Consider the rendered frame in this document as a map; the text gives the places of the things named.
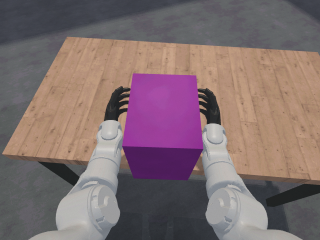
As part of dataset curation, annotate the table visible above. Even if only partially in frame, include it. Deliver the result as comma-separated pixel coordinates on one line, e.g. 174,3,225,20
2,36,320,207

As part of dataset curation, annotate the left robot upper arm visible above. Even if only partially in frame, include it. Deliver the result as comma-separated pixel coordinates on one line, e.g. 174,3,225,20
29,184,120,240

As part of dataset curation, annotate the robot left forearm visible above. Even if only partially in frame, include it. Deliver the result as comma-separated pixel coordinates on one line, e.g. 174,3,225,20
56,120,123,224

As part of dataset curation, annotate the left robot hand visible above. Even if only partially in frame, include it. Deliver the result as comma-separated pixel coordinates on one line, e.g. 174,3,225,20
104,86,131,121

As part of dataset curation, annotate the right robot hand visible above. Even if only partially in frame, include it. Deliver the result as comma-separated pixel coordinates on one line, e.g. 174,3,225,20
197,88,221,125

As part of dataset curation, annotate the robot right forearm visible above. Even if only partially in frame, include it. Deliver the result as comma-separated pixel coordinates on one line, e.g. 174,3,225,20
202,123,257,201

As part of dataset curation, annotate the carton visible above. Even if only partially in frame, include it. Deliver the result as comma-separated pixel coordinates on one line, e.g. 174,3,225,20
122,73,204,181

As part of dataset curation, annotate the right robot upper arm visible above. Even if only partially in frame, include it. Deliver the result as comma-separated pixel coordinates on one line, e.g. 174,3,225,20
205,187,302,240

